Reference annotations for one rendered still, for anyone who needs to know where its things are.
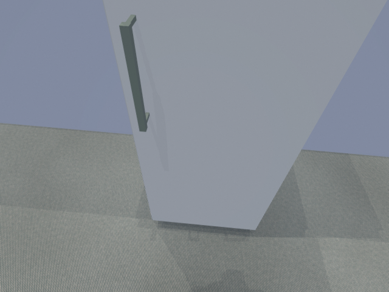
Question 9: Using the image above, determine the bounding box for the handle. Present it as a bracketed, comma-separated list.
[119, 15, 150, 132]

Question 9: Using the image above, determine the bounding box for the fridge door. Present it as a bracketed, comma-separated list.
[103, 0, 387, 230]

